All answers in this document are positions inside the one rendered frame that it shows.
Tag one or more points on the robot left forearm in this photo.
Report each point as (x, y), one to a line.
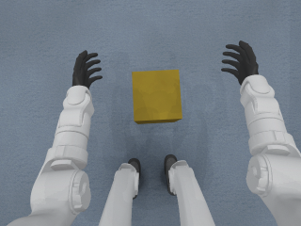
(69, 150)

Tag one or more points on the robot right hand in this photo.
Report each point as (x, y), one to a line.
(246, 64)

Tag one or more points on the robot right foot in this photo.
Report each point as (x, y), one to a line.
(170, 159)

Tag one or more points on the carton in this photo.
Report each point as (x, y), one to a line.
(157, 96)

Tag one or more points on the robot right forearm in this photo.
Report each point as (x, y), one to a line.
(264, 120)

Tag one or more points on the left robot upper arm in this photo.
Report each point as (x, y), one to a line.
(57, 198)

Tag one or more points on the right robot shin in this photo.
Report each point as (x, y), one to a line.
(181, 163)

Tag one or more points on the right robot upper arm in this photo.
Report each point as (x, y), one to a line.
(277, 180)

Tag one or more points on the robot left hand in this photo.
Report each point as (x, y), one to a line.
(81, 74)

